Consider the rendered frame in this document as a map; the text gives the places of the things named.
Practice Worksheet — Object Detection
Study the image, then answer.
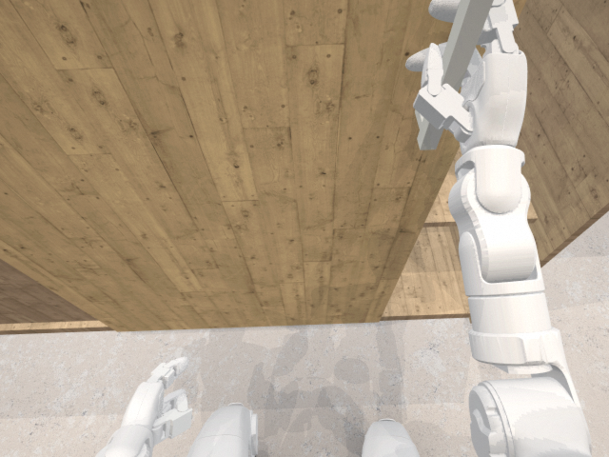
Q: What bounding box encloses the robot left thigh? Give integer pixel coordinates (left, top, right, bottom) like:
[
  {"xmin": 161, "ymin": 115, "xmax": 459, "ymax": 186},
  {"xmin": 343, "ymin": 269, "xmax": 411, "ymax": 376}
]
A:
[{"xmin": 187, "ymin": 406, "xmax": 258, "ymax": 457}]

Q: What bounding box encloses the wardrobe door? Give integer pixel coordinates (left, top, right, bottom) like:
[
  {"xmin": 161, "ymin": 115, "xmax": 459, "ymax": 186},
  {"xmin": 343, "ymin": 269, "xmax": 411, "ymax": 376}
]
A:
[
  {"xmin": 0, "ymin": 259, "xmax": 97, "ymax": 324},
  {"xmin": 0, "ymin": 0, "xmax": 526, "ymax": 332}
]

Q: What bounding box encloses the robot left forearm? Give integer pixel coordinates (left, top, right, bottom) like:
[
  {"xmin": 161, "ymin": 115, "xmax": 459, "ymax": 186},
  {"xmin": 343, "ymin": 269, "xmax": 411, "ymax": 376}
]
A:
[{"xmin": 95, "ymin": 425, "xmax": 153, "ymax": 457}]

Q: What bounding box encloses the left robot hand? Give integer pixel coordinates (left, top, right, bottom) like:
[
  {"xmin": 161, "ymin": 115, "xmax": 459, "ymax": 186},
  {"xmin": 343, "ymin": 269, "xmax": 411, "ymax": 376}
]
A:
[{"xmin": 120, "ymin": 357, "xmax": 192, "ymax": 447}]

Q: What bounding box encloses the robot right upper arm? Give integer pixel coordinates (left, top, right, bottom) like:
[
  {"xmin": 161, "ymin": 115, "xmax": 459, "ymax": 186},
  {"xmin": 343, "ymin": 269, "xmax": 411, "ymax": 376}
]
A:
[{"xmin": 469, "ymin": 377, "xmax": 592, "ymax": 457}]

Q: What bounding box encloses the right robot hand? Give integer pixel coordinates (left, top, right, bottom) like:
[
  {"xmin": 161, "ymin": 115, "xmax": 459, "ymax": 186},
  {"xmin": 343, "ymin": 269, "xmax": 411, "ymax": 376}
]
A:
[{"xmin": 405, "ymin": 0, "xmax": 527, "ymax": 155}]

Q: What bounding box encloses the handle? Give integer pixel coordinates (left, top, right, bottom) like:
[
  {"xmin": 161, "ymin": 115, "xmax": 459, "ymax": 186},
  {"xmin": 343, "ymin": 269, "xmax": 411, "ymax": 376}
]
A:
[{"xmin": 415, "ymin": 0, "xmax": 494, "ymax": 150}]

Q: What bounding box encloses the robot right thigh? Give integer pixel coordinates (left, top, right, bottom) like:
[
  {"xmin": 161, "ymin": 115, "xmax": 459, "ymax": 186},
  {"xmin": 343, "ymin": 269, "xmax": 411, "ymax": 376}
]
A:
[{"xmin": 362, "ymin": 421, "xmax": 420, "ymax": 457}]

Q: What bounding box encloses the robot right forearm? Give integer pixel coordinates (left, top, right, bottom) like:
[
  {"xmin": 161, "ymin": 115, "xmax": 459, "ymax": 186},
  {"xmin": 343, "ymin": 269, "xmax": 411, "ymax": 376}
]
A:
[{"xmin": 448, "ymin": 145, "xmax": 592, "ymax": 455}]

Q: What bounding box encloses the robot thigh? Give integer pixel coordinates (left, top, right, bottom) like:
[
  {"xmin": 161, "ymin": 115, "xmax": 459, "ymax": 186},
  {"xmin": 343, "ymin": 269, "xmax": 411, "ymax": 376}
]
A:
[
  {"xmin": 362, "ymin": 421, "xmax": 420, "ymax": 457},
  {"xmin": 187, "ymin": 406, "xmax": 258, "ymax": 457}
]

